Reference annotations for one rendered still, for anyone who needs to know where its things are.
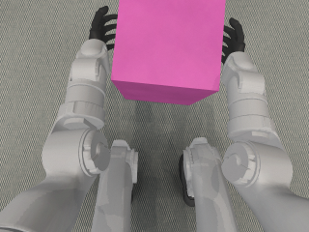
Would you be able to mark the robot left thigh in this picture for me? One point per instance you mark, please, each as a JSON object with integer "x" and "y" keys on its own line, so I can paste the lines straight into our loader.
{"x": 113, "y": 205}

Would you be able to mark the right robot upper arm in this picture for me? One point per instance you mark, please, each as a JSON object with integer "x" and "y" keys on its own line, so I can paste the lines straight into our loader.
{"x": 261, "y": 174}

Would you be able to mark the carton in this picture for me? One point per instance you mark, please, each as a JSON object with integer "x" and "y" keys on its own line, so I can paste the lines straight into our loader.
{"x": 168, "y": 51}

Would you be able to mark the robot left forearm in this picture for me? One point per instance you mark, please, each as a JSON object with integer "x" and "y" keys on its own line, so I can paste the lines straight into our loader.
{"x": 84, "y": 101}

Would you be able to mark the left robot shin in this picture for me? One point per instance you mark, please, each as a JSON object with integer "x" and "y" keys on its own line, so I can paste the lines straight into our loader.
{"x": 121, "y": 143}

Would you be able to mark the left robot upper arm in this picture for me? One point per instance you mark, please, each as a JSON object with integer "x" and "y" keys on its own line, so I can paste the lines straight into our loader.
{"x": 72, "y": 159}

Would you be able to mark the robot right forearm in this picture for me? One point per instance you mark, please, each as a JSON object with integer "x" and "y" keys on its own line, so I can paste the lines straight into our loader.
{"x": 247, "y": 102}

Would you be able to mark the robot right hand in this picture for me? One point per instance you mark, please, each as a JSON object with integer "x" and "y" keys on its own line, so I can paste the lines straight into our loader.
{"x": 235, "y": 42}

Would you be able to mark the robot left hand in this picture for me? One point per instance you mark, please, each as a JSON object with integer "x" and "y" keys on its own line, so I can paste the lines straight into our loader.
{"x": 99, "y": 30}

